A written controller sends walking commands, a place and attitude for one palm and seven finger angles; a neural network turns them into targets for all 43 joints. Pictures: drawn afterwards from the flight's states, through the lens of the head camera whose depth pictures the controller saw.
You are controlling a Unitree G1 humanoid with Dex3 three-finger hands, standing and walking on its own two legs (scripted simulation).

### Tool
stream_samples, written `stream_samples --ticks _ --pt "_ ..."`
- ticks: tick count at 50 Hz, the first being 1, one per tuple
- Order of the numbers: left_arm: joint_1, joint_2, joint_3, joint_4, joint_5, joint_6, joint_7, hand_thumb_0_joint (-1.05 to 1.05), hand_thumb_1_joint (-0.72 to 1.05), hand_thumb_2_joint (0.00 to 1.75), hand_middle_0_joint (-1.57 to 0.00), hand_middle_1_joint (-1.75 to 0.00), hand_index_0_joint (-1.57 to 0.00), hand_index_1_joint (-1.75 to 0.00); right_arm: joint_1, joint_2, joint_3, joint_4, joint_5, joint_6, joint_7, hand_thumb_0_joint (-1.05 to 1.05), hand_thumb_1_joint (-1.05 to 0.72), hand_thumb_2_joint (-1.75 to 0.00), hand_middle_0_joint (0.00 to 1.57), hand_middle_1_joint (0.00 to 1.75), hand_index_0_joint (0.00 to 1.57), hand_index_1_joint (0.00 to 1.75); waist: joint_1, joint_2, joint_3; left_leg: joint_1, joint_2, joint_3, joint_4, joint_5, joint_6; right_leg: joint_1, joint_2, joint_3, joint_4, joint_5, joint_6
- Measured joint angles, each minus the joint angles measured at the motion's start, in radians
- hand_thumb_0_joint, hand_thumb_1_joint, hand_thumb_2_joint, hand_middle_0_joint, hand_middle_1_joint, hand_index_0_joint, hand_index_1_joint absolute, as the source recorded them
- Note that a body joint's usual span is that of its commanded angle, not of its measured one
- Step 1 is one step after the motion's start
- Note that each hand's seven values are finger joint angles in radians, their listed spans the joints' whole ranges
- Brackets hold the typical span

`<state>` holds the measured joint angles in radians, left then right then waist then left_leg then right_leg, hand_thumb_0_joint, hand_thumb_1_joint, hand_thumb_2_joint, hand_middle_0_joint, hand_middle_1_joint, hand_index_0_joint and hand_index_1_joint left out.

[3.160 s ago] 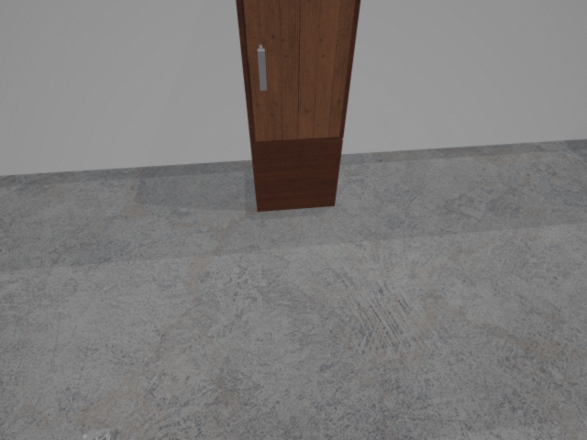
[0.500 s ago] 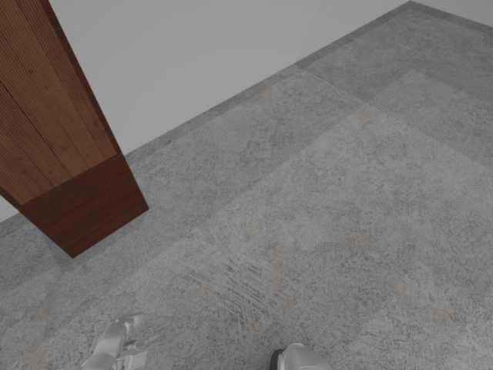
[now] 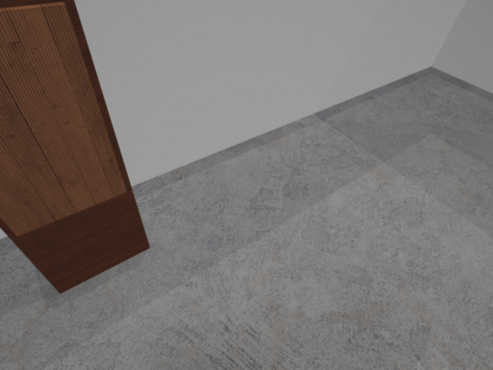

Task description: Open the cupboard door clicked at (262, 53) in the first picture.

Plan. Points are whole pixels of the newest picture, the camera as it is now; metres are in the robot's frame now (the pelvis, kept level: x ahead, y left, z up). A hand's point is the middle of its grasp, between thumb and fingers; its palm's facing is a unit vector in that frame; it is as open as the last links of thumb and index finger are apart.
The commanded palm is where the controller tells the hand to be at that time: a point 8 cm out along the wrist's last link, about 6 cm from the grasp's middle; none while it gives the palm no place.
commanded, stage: turn to face it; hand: left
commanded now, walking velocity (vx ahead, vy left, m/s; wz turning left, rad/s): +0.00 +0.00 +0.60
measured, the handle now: out of the picture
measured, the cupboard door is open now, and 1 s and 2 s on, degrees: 0 0 0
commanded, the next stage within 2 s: take the last steps up to it in 1.14 s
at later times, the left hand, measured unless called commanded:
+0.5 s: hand out of the picture +0.07 +0.19 -0.14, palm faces +0.29 -0.91 -0.29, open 7.4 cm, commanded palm none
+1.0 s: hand out of the picture -0.11 +0.18 -0.17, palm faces +0.56 -0.78 -0.26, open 7.4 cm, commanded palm none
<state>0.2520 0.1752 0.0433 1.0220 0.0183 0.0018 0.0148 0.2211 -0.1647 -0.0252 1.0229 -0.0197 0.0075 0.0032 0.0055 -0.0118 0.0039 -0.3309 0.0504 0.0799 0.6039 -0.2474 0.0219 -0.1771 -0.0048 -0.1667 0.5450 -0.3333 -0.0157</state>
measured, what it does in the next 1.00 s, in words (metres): steps on the spot, turning left: right foot, then left foot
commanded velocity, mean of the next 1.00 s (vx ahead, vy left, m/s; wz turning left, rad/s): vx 0.00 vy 0.00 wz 0.51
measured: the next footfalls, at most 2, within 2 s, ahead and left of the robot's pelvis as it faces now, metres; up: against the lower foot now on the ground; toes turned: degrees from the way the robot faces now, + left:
right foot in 0.48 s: +0.08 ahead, -0.17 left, +0.00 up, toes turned +15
left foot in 0.88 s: -0.04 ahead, +0.09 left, +0.00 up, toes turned +36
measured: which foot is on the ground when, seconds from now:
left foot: down 0.00-0.46, up 0.48-0.86, down 0.88-1.00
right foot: up 0.00-0.46, down 0.48-0.88, up 0.90-1.00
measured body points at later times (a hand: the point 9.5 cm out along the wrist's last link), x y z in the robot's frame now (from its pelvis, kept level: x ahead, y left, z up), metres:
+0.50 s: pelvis +0.01 -0.05 +0.00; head +0.04 -0.06 +0.45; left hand +0.05 +0.23 -0.12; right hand +0.13 -0.29 -0.15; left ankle +0.05 +0.09 -0.72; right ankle +0.04 -0.18 -0.73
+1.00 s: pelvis +0.00 -0.02 +0.00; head +0.02 +0.02 +0.45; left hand -0.14 +0.22 -0.15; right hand +0.24 -0.17 -0.12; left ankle -0.07 +0.06 -0.73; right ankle +0.04 -0.17 -0.66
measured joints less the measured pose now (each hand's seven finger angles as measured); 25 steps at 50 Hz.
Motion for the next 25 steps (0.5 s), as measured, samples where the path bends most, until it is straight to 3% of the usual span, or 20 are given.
stream_samples --ticks 3,6,9,14,19,23,25 --pt "0.004 0.007 0.008 0.005 0.001 0.025 0.003 0.0 0.91 0.9 -0.2 -0.3 -0.2 -0.3 -0.011 0.008 0.006 -0.016 -0.005 0.003 -0.002 0.0 -0.92 -0.9 0.19 0.3 0.2 0.3 0.006 -0.025 0.018 -0.004 -0.032 -0.004 -0.006 -0.003 0.037 -0.106 -0.02 0.052 0.266 -0.166 0.038" --pt "0.0 0.016 0.019 0.004 0.005 0.035 -0.003 0.0 0.91 0.9 -0.2 -0.3 -0.2 -0.3 -0.015 0.007 0.003 -0.031 -0.004 0.003 -0.008 0.0 -0.92 -0.9 0.2 0.3 0.2 0.3 0.004 -0.025 0.033 0.008 -0.051 -0.023 -0.063 0.031 0.043 -0.205 -0.033 0.103 0.458 -0.144 0.057" --pt "-0.002 0.027 0.029 -0.007 0.005 0.04 -0.005 0.01 0.91 0.9 -0.2 -0.3 -0.2 -0.3 -0.013 0.0 -0.002 -0.04 -0.001 0.004 -0.008 0.0 -0.92 -0.9 0.2 0.3 0.2 0.3 0.002 -0.019 0.038 0.018 -0.064 -0.046 -0.115 0.062 0.044 -0.254 -0.051 0.136 0.497 -0.096 0.075" --pt "-0.027 0.045 0.041 -0.035 0.003 0.051 -0.001 0.01 0.91 0.9 -0.2 -0.3 -0.2 -0.3 -0.007 -0.014 -0.017 -0.052 -0.001 0.013 -0.004 0.0 -0.91 -0.9 0.2 0.3 0.2 0.3 -0.012 0.005 0.041 0.015 -0.077 -0.101 -0.147 0.088 0.035 -0.26 -0.062 0.166 0.425 -0.084 0.093" --pt "-0.074 0.052 0.042 -0.078 -0.002 0.051 0.002 0.01 0.91 0.9 -0.2 -0.3 -0.2 -0.3 0.0 -0.035 -0.034 -0.061 -0.005 0.027 0.001 0.0 -0.91 -0.9 0.2 0.3 0.2 0.3 -0.032 0.031 0.044 -0.01 -0.09 -0.17 -0.134 0.098 0.012 -0.214 -0.037 0.176 0.291 -0.103 0.091" --pt "-0.094 0.047 0.03 -0.124 -0.008 0.032 0.002 0.0 0.91 0.9 -0.2 -0.3 -0.2 -0.3 0.008 -0.059 -0.051 -0.072 -0.003 0.046 0.007 0.0 -0.9 -0.9 0.2 0.3 0.2 0.3 -0.038 0.05 0.033 -0.049 -0.112 -0.227 -0.085 0.09 -0.021 -0.107 -0.011 0.168 0.05 -0.021 0.075" --pt "-0.093 0.04 0.023 -0.141 0.001 0.02 0.005 0.0 0.91 0.9 -0.2 -0.3 -0.2 -0.3 0.008 -0.075 -0.063 -0.076 0.001 0.054 0.009 0.01 -0.91 -0.9 0.2 0.3 0.2 0.3 -0.03 0.058 0.027 -0.105 -0.118 -0.216 0.042 -0.044 -0.037 -0.084 -0.018 0.16 -0.011 -0.001 0.035"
